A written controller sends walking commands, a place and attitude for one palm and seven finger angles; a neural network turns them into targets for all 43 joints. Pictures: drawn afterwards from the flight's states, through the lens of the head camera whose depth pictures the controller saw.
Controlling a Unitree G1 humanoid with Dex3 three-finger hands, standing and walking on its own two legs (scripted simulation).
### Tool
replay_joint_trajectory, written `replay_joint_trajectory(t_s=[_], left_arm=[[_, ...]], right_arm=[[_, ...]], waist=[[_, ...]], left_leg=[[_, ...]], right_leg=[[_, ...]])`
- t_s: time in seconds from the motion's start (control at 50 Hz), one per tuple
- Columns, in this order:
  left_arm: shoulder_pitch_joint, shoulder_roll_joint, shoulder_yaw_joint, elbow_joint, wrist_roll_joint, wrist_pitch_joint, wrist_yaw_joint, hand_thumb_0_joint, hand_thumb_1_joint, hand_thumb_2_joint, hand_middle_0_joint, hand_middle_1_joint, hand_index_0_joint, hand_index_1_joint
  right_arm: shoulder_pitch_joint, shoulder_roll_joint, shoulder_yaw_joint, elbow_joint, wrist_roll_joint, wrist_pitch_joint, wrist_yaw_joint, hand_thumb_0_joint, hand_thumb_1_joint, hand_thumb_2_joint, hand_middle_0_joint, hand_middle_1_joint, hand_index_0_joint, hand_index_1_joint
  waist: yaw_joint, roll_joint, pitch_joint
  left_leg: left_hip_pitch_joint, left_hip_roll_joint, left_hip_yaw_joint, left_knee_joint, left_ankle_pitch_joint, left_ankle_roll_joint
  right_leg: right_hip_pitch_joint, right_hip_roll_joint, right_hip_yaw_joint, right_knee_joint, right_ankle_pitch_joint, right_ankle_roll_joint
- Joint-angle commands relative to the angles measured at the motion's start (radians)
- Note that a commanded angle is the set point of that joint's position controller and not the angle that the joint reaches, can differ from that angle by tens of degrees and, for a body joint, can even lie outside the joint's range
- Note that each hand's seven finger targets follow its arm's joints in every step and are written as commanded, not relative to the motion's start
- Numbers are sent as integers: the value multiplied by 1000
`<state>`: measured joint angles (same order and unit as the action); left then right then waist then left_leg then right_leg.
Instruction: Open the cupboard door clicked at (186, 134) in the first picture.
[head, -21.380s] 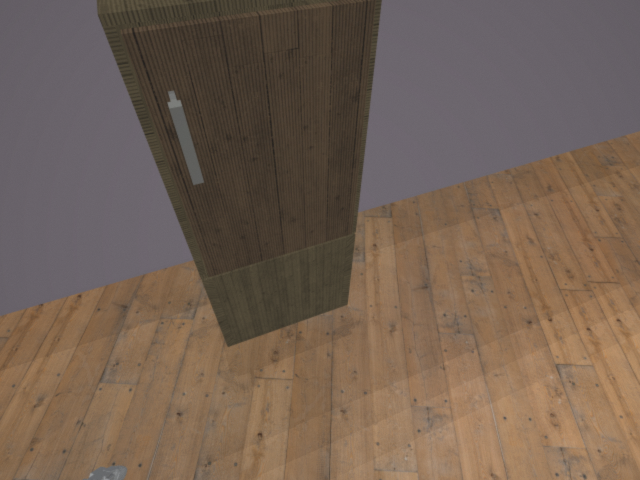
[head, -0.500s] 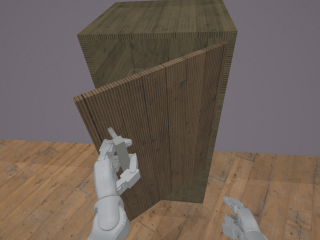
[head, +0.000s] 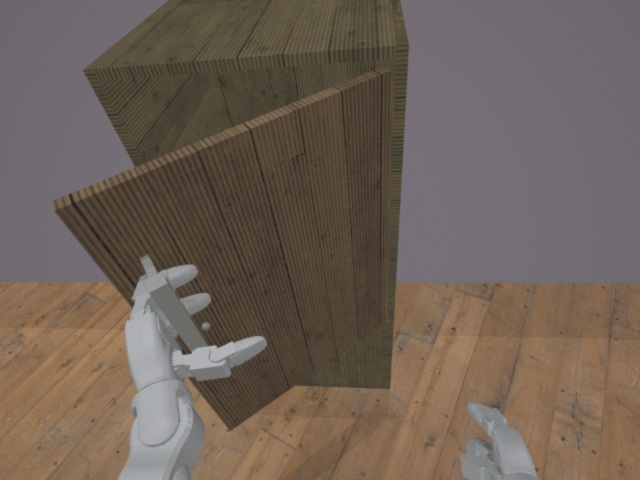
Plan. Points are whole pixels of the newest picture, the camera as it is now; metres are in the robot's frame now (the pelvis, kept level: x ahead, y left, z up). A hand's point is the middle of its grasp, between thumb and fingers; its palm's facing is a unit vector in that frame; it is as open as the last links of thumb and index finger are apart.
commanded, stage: open thumb and fingers to let go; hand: left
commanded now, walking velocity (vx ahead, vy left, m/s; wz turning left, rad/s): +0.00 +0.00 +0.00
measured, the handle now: (176, 310) +0.29 +0.19 +0.10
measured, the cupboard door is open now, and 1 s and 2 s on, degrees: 39 70 83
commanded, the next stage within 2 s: slide the hand sideways off the handle in 0.28 s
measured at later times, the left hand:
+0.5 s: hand (214, 352) +0.24 +0.13 +0.10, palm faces +0.39 -0.91 -0.14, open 14.3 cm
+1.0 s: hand out of the picture +0.13 -0.03 +0.05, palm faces +0.53 -0.74 -0.41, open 16.3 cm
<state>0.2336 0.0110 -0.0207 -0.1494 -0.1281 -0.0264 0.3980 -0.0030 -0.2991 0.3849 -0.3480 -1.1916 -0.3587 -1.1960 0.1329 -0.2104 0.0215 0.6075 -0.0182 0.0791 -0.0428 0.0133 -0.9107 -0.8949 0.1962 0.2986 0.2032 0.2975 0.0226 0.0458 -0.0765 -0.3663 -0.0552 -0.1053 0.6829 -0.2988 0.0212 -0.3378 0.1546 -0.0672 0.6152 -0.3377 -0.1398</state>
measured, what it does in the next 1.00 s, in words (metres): steps to the right, turning left: right foot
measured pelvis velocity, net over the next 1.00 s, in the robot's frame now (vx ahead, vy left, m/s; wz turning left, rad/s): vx -0.09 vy -0.25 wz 0.34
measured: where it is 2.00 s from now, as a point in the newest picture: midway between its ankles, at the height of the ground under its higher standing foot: outside the picture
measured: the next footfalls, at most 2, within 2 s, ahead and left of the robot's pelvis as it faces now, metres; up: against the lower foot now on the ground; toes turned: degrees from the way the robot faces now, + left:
right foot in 0.78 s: +0.07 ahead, -0.24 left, +0.00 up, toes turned +22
left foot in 1.10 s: -0.19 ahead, -0.20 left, +0.00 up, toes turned +20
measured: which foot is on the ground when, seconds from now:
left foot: down 0.00-0.06, up 0.08-1.00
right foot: down 0.00-0.66, up 0.68-0.76, down 0.78-1.00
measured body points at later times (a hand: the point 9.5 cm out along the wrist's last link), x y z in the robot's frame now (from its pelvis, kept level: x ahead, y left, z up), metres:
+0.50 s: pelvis +0.01 -0.09 -0.02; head +0.03 -0.18 +0.43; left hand +0.21 +0.18 +0.11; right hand +0.22 -0.31 -0.13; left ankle +0.01 +0.18 -0.66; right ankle -0.01 +0.03 -0.71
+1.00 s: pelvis -0.09 -0.25 -0.09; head -0.16 -0.44 +0.31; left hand +0.09 +0.00 +0.08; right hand +0.01 -0.47 -0.32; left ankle -0.17 -0.18 -0.64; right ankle +0.04 -0.26 -0.72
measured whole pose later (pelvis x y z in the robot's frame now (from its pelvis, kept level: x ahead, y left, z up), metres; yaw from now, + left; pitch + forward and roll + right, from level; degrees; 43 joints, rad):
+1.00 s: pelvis -0.09 -0.25 -0.09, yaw +20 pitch -15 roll +5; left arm 0.08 0.04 0.19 0.29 0.03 -0.03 0.10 -0.02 -0.49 0.30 -0.27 -0.43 -0.13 -0.37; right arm 0.41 -0.36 -0.12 0.83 -0.07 0.15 -0.02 0.01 -0.92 -0.89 0.19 0.30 0.19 0.30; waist -0.18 0.30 -0.02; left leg -0.29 -0.17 0.08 1.53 -0.65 0.04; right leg -0.49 0.02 0.01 1.26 -0.52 -0.06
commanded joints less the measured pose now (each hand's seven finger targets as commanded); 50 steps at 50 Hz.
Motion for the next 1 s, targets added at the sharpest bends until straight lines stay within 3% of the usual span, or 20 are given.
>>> replay_joint_trajectory(t_s=[0.0,0.36,0.38,0.46,0.56,0.58,0.6,0.62,0.64,0.66,0.68,0.7,0.72,0.74,0.76,0.78,0.8,0.82,0.9,0.98], left_arm=[[-144,80,56,-247,15,-76,-29,0,-500,300,-250,-900,-250,-900],[-117,242,281,-273,-89,-98,-184,0,-500,300,-150,-300,-150,-300],[-90,321,206,-216,-21,-126,-324,0,-500,300,-150,-300,-150,-300],[-226,433,338,-216,-132,-173,-567,0,-500,300,-150,-300,-150,-300],[-394,619,557,28,-274,-187,-794,0,-500,300,-150,-300,-150,-300],[-20,391,265,399,73,-48,-550,0,-500,300,-150,-300,-150,-300],[-69,376,307,480,137,33,-478,0,-500,300,-150,-300,-150,-300],[-168,370,293,446,121,69,-452,0,-500,300,-150,-300,-150,-300],[-190,355,279,467,91,95,-432,0,-500,300,-150,-300,-150,-300],[-213,314,284,504,73,117,-406,0,-500,300,-150,-300,-150,-300],[-66,286,275,515,99,82,-389,0,-500,300,-150,-300,-150,-300],[108,243,286,602,143,57,-382,0,-500,300,-150,-300,-150,-300],[144,221,285,666,175,53,-399,0,-500,300,-150,-300,-150,-300],[106,199,259,742,194,55,-435,0,-500,300,-150,-300,-150,-300],[-71,273,257,671,199,99,-447,0,-500,300,-150,-300,-150,-300],[-243,367,254,577,195,136,-436,0,-500,300,-150,-300,-150,-300],[-235,374,262,551,177,142,-420,0,-500,300,-150,-300,-150,-300],[-288,337,244,534,178,115,-392,0,-500,300,-150,-300,-150,-300],[-177,256,216,540,195,90,-324,0,-500,300,-150,-300,-150,-300],[-224,253,183,490,185,142,-298,0,-500,300,-150,-300,-150,-300]], right_arm=[[-154,-68,-20,-173,6,-58,-5,0,-900,-900,200,300,200,300],[-141,-102,-33,-159,23,-81,-40,0,-900,-900,200,300,200,300],[-112,-146,-27,-137,13,-76,-33,0,-900,-900,200,300,200,300],[-136,-141,-29,-186,39,-88,-52,0,-900,-900,200,300,200,300],[-140,-195,-33,-181,49,-146,-78,0,-900,-900,200,300,200,300],[26,-204,-101,-90,34,-146,-61,0,-900,-900,200,300,200,300],[193,-243,-171,36,5,-100,-54,0,-900,-900,200,300,200,300],[365,-250,-188,58,12,-54,-56,0,-900,-900,200,300,200,300],[419,-246,-196,46,11,-48,-80,0,-900,-900,200,300,200,300],[114,-143,-142,-42,-1,-48,-102,0,-900,-900,200,300,200,300],[-285,-89,-65,-198,-21,-109,-106,0,-900,-900,200,300,200,300],[-303,-217,-122,-149,-93,-104,-61,0,-900,-900,200,300,200,300],[-253,-219,-145,-138,-77,-76,-55,0,-900,-900,200,300,200,300],[-201,-145,-125,-85,-54,-93,-46,0,-900,-900,200,300,200,300],[11,-39,-116,-3,-64,-43,-38,0,-900,-900,200,300,200,300],[163,-64,-144,-10,-47,18,-1,0,-900,-900,200,300,200,300],[153,-98,-184,25,-26,36,-3,0,-900,-900,200,300,200,300],[90,-140,-157,-13,-41,24,7,0,-900,-900,200,300,200,300],[204,-165,-132,48,-58,26,19,0,-900,-900,200,300,200,300],[422,-143,-107,119,-46,57,38,0,-900,-900,200,300,200,300]], waist=[[-1,-146,-131],[-8,-94,-161],[-47,-82,-146],[-42,19,-191],[-42,-28,-202],[-175,-132,-44],[-244,-298,67],[-352,-251,119],[-443,248,56],[-309,846,-110],[19,596,-41],[205,-166,15],[176,-707,287],[81,-1008,454],[-19,-826,190],[-170,-670,193],[-146,-700,292],[-179,-642,469],[-121,-739,398],[-177,-749,444]], left_leg=[[-111,14,-3,31,14,5],[-277,14,-25,207,-94,-29],[-303,11,-15,229,-89,-25],[-345,50,-12,295,-96,-36],[-477,68,-30,490,-160,-76],[-239,8,233,449,-310,-42],[-68,-3,296,302,-424,4],[139,20,385,197,-467,48],[57,278,146,53,-375,186],[-274,615,-264,147,218,291],[-617,621,-96,164,334,82],[-618,406,154,246,71,-236],[-799,195,147,516,-248,-122],[-657,97,48,887,-393,-73],[-360,1,67,1099,-394,-31],[-97,-103,244,1313,-300,-20],[-142,-144,227,1565,-302,-45],[-263,-64,76,1420,-236,-45],[-233,-75,95,973,-323,3],[219,-33,92,455,-454,106]], right_leg=[[200,-307,392,-174,400,252],[277,-372,459,-53,804,311],[248,-361,462,-12,807,365],[206,-365,493,23,677,319],[228,-412,597,76,682,405],[85,-256,233,-135,800,534],[-77,-144,102,-49,955,686],[-272,-68,20,219,1152,767],[-393,15,101,1054,628,706],[-318,-111,596,1952,-627,154],[-121,-249,799,1891,-770,-606],[-102,-279,481,933,-709,-86],[-139,-263,522,41,-544,503],[-428,-194,507,-190,-280,297],[-624,-251,416,-159,-464,138],[-880,-260,332,-333,-814,169],[-937,-228,514,-471,-1031,172],[-904,-244,703,-484,-1052,134],[-448,-291,686,-470,-754,211],[-628,-244,535,-485,-533,220]])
